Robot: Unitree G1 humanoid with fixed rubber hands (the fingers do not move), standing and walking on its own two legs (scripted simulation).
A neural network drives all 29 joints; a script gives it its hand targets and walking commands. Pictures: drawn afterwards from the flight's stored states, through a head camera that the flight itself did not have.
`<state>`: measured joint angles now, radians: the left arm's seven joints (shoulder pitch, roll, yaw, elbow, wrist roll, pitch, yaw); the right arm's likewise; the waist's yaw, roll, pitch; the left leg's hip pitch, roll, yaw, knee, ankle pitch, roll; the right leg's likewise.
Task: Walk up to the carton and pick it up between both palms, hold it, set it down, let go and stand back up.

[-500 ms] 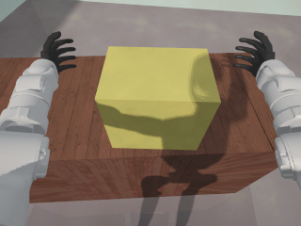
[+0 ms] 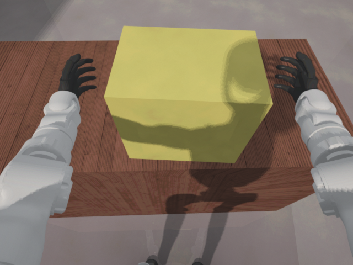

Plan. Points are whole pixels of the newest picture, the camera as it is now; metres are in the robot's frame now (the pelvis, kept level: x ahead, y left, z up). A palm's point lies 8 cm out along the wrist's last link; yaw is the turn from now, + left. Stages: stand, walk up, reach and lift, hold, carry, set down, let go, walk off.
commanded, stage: reach and lift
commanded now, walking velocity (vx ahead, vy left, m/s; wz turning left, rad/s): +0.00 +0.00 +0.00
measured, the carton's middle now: (185, 101) +0.49 +0.03 +0.03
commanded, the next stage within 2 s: none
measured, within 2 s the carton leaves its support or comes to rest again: neither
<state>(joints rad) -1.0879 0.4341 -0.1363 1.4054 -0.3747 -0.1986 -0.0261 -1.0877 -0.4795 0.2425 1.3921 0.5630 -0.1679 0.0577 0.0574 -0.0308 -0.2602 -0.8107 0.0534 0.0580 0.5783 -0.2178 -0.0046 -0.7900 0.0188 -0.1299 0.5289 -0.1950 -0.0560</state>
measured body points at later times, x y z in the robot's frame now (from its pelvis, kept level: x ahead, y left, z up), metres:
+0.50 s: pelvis +0.00 +0.00 -0.01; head +0.11 +0.00 +0.43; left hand +0.47 +0.25 +0.08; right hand +0.51 -0.20 +0.09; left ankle +0.01 +0.12 -0.72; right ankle +0.01 -0.08 -0.72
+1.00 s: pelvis +0.00 +0.00 +0.00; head +0.10 +0.01 +0.44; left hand +0.47 +0.23 +0.08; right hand +0.51 -0.18 +0.09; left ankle +0.01 +0.12 -0.72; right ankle +0.01 -0.08 -0.72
